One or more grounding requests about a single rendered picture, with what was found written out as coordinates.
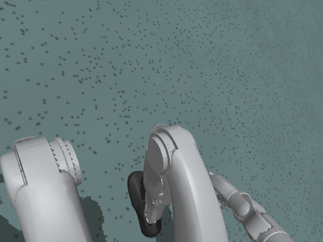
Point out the right robot foot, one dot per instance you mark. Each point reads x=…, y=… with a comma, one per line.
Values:
x=137, y=196

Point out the right robot hand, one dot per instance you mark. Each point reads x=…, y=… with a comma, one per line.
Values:
x=224, y=187

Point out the right robot arm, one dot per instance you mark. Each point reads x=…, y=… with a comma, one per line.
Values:
x=259, y=226

